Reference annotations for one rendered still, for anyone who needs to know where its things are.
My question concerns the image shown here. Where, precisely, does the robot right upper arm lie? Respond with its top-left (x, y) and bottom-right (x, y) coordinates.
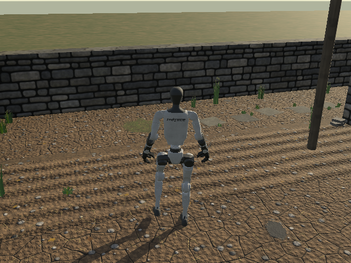
top-left (188, 111), bottom-right (203, 141)

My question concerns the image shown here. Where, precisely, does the right robot shin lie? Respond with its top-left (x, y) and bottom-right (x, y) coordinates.
top-left (182, 183), bottom-right (191, 218)

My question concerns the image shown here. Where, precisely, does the robot left upper arm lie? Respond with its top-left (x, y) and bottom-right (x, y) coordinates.
top-left (149, 110), bottom-right (165, 141)

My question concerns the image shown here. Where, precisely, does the humanoid robot torso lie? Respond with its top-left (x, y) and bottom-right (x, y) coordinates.
top-left (163, 108), bottom-right (189, 164)

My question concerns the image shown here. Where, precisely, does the left robot hand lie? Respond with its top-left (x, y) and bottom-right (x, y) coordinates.
top-left (142, 151), bottom-right (155, 163)

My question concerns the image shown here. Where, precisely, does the robot left forearm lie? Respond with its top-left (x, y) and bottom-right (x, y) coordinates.
top-left (144, 132), bottom-right (155, 154)

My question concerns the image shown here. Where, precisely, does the robot right forearm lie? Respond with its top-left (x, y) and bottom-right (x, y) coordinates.
top-left (198, 132), bottom-right (208, 153)

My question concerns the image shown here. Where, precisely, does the right robot hand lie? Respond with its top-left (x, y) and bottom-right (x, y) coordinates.
top-left (197, 151), bottom-right (210, 163)

